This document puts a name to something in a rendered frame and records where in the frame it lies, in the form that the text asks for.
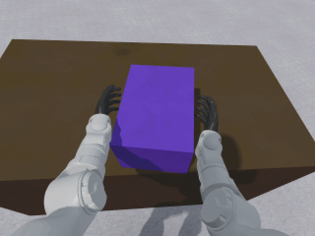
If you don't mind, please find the left robot forearm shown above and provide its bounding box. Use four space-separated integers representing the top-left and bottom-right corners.
44 113 112 213

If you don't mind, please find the right robot hand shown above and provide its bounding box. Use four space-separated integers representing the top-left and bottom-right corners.
194 95 219 132

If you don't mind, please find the robot left upper arm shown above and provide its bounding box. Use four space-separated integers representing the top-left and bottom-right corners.
10 170 107 236

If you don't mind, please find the pedestal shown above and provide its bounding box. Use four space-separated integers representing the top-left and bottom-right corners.
0 39 315 216

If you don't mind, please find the right robot forearm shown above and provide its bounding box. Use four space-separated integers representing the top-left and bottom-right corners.
195 130 248 203

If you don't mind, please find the robot right upper arm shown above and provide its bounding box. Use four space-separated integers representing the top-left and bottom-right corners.
200 188 289 236

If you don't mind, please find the left robot hand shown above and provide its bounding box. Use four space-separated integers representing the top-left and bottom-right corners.
94 84 122 115

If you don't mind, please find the carton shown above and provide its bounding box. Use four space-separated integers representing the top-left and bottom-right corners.
109 64 195 174

